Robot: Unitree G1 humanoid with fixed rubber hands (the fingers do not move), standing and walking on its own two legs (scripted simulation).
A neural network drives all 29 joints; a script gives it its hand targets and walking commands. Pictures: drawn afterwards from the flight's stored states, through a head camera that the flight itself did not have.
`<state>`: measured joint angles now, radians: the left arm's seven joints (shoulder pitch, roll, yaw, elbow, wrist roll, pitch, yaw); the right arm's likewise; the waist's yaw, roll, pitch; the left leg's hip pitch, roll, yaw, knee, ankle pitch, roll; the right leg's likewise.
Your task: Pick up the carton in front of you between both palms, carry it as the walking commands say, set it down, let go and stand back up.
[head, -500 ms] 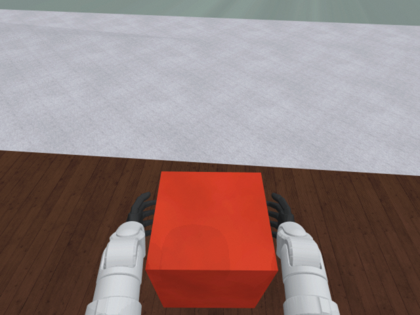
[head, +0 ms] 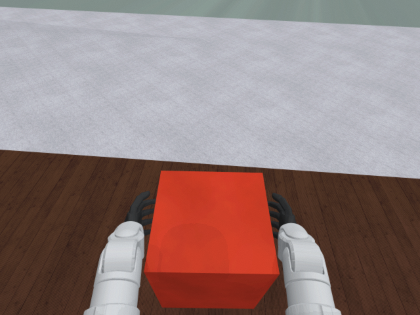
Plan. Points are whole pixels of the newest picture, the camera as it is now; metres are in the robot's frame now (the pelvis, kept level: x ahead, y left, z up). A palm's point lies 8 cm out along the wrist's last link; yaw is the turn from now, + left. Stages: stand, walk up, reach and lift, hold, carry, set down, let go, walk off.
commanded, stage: reach and lift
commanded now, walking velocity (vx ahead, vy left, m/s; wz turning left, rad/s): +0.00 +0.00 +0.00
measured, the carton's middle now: (209, 243) +0.29 +0.00 -0.04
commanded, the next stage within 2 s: hold in 0.28 s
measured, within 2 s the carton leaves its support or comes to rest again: neither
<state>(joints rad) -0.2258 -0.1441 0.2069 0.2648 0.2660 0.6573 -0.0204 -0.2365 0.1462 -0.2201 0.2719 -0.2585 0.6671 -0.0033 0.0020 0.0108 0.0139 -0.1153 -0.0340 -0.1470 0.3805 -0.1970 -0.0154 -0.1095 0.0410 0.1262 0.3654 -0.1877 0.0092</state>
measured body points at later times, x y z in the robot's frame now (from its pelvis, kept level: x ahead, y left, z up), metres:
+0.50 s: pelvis +0.01 +0.00 +0.00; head -0.03 -0.01 +0.45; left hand +0.30 +0.15 +0.04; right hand +0.30 -0.16 +0.04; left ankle +0.01 +0.13 -0.75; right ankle +0.01 -0.13 -0.75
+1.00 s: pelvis -0.01 +0.00 +0.00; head -0.05 +0.00 +0.45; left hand +0.29 +0.15 +0.04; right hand +0.29 -0.15 +0.04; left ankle +0.01 +0.13 -0.75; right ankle +0.01 -0.13 -0.75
